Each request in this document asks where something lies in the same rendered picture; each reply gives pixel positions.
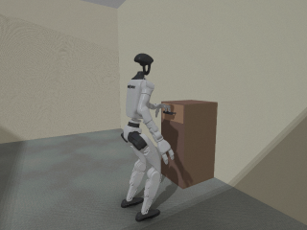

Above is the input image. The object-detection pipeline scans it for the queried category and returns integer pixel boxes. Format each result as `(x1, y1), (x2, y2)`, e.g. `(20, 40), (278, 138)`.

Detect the right robot foot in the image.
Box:
(135, 209), (160, 222)

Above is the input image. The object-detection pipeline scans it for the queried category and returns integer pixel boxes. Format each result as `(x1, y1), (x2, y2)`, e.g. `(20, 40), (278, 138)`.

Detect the cabinet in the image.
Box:
(160, 100), (218, 189)

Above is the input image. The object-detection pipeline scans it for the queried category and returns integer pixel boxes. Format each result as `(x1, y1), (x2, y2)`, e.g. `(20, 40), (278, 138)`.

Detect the drawer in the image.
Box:
(162, 103), (184, 124)

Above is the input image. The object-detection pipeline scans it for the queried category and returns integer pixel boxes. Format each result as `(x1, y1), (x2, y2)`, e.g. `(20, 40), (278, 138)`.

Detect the left robot forearm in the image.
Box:
(148, 103), (158, 110)

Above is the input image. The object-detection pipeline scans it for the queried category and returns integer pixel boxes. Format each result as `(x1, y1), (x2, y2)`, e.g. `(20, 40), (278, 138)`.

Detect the right robot thigh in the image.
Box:
(130, 132), (161, 180)

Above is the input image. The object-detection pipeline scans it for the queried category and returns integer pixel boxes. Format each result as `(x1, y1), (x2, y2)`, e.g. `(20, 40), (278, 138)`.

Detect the robot right hand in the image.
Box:
(157, 139), (175, 165)

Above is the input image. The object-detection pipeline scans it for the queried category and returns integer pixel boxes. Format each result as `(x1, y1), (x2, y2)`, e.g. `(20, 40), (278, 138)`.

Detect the robot right upper arm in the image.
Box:
(137, 80), (154, 117)

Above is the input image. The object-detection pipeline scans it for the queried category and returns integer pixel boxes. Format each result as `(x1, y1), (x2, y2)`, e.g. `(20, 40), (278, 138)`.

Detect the robot left hand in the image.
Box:
(155, 103), (171, 118)

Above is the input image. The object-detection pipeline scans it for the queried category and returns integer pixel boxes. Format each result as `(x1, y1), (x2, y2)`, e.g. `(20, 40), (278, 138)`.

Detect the handle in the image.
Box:
(163, 110), (176, 115)

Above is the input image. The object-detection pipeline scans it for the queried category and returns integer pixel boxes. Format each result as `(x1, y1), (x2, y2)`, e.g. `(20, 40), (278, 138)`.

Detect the right robot forearm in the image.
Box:
(141, 106), (163, 143)

